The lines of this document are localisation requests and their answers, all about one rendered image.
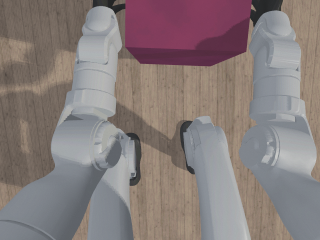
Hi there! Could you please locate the left robot upper arm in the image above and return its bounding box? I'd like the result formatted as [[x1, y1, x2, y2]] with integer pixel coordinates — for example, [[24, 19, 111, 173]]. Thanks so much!
[[0, 119, 122, 240]]

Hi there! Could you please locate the robot right forearm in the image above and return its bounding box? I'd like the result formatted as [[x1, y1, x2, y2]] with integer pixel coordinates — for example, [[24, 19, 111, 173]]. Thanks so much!
[[249, 10, 314, 141]]

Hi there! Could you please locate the right robot upper arm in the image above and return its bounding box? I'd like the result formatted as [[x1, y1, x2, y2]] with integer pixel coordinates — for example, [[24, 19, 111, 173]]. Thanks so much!
[[238, 123, 320, 240]]

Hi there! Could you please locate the robot left hand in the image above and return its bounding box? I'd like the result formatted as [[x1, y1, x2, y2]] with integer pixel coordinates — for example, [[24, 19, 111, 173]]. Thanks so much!
[[92, 0, 126, 14]]

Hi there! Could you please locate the robot left forearm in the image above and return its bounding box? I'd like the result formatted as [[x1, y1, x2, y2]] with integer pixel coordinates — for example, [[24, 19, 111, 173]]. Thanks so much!
[[51, 6, 122, 155]]

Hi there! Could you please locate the robot right hand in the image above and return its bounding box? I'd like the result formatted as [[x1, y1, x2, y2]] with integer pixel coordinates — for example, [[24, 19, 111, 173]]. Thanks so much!
[[250, 0, 283, 27]]

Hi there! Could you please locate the right robot thigh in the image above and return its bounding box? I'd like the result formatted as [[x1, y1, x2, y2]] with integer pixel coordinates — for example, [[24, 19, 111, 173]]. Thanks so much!
[[183, 123, 251, 240]]

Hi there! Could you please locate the carton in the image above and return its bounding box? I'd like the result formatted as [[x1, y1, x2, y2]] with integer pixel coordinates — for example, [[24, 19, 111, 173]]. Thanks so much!
[[125, 0, 252, 67]]

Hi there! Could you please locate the robot right shin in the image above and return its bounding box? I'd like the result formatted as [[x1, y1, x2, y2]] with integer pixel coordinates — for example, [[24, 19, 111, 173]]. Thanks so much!
[[188, 116, 229, 168]]

